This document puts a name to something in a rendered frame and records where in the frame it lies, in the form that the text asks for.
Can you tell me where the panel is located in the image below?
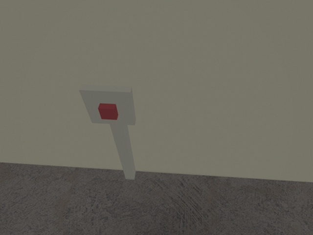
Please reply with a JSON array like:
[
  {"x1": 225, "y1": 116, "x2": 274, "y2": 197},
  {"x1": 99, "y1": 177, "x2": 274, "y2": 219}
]
[{"x1": 79, "y1": 85, "x2": 136, "y2": 180}]

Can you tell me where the button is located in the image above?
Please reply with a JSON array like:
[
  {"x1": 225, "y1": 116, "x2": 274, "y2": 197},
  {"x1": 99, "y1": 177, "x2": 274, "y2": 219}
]
[{"x1": 98, "y1": 103, "x2": 118, "y2": 120}]

